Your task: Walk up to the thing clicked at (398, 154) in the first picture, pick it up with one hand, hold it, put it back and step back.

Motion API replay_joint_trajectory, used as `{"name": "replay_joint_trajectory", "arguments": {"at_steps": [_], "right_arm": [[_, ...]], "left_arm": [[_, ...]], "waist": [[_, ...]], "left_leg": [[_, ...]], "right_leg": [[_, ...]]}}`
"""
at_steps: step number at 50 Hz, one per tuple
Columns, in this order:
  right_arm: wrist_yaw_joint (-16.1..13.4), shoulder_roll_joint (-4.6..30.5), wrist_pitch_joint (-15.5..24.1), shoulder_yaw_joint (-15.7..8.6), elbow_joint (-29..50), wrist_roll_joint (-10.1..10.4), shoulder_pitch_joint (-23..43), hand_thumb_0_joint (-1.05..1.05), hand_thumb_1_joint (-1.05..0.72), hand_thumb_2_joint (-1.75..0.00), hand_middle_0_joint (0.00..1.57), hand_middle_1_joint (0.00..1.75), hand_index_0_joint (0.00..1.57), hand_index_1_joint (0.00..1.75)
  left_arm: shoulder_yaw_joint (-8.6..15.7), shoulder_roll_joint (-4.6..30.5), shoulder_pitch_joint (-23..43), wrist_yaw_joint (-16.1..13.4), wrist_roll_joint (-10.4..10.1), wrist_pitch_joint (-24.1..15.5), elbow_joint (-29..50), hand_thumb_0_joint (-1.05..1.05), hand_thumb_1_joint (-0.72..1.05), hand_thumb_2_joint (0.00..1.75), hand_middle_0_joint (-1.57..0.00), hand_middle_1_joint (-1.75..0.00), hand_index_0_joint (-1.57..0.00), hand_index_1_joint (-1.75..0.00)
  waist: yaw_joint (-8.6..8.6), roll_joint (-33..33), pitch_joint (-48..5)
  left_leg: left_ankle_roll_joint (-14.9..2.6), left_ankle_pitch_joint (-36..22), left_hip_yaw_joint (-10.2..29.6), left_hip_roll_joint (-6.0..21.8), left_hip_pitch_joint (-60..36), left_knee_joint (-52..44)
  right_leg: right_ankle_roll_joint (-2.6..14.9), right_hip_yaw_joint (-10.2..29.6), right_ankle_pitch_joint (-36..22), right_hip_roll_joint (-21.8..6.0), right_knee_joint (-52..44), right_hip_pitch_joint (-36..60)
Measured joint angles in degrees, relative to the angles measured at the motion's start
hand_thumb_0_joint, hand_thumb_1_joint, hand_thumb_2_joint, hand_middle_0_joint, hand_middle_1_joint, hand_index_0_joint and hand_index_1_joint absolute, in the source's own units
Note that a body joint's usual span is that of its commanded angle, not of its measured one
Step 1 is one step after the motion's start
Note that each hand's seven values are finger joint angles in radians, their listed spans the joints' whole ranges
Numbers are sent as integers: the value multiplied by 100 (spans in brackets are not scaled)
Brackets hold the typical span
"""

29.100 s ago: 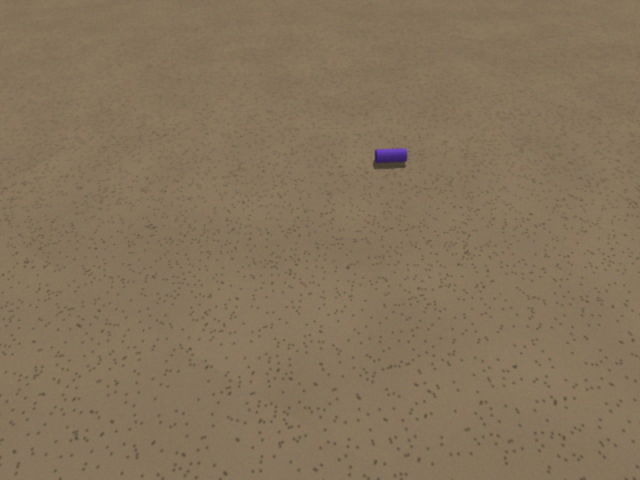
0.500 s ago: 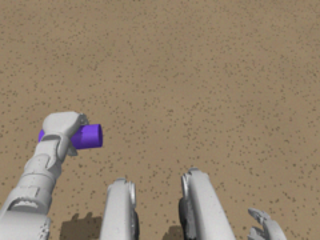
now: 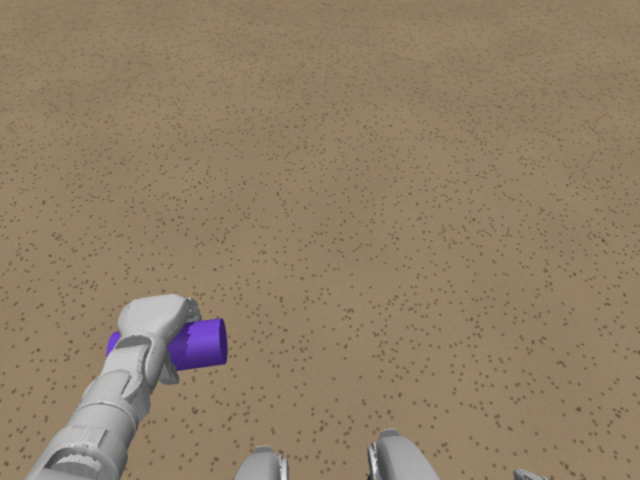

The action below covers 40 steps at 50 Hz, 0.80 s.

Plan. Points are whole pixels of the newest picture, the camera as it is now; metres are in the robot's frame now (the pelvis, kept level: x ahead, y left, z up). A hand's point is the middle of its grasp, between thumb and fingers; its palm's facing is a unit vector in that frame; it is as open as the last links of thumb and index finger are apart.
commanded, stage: lift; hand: left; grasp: from above
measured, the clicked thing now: (170, 348) +0.35 +0.22 -0.11
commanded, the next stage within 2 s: hold in 0.36 s
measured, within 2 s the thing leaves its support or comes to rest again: neither
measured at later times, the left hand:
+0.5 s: hand (158, 316) +0.35 +0.21 -0.01, palm faces -0.46 -0.07 -0.89, open 9.5 cm
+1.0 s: hand (148, 306) +0.35 +0.21 +0.03, palm faces -0.46 -0.04 -0.88, open 9.5 cm
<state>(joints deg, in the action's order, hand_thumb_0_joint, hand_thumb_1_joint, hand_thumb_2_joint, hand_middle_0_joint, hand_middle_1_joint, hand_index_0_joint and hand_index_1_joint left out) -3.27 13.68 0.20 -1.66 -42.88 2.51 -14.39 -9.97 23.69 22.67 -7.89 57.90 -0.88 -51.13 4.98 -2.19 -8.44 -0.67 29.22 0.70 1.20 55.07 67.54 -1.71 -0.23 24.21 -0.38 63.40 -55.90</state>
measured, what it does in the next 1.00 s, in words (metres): rises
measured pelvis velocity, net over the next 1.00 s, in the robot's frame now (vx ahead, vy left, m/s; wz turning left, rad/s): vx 0.04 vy -0.01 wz -0.01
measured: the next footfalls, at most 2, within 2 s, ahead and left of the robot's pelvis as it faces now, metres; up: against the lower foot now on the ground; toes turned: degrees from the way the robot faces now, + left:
none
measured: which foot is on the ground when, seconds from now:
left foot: down 0.00-1.00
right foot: down 0.00-1.00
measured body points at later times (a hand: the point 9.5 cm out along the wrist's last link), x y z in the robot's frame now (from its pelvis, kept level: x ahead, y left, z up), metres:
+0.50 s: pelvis +0.04 -0.01 +0.06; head +0.09 -0.01 +0.51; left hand +0.37 +0.21 +0.04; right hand +0.12 -0.28 -0.06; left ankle +0.03 +0.11 -0.65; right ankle +0.06 -0.14 -0.65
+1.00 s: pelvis +0.04 -0.01 +0.08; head +0.06 -0.02 +0.53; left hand +0.37 +0.21 +0.08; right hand +0.16 -0.28 -0.04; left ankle +0.03 +0.11 -0.65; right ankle +0.06 -0.14 -0.65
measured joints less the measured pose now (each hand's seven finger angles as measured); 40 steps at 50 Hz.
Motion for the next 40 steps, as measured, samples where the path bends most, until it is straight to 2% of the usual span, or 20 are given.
{"name": "replay_joint_trajectory", "arguments": {"at_steps": [16, 28, 40], "right_arm": [[74, 32, -107, -93, 20, -9, -31, 1, -90, -90, 20, 30, 20, 30], [88, 68, -218, -170, 89, 23, 10, 1, -90, -90, 20, 30, 20, 30], [91, 92, -314, -173, 181, 63, 72, 1, -90, -90, 20, 30, 20, 30]], "left_arm": [[-30, -161, -191, -58, -14, 32, 103, -1, 7, 36, -85, -28, -84, -31], [-109, -179, -399, 101, 18, -23, 290, -1, 7, 36, -84, -30, -83, -32], [-172, -137, -529, 422, 4, -20, 571, -1, 7, 36, -84, -29, -83, -31]], "waist": [[-109, 53, 351], [-186, 29, 383], [-267, -2, 449]], "left_leg": [[52, -489, -68, -12, -1662, -1647], [61, -687, -111, -24, -2477, -2394], [52, -852, -170, -39, -3064, -2902]], "right_leg": [[50, 37, -404, -12, -1502, 1596], [56, 67, -570, -23, -2181, 2374], [49, 120, -711, -34, -2620, 2914]]}}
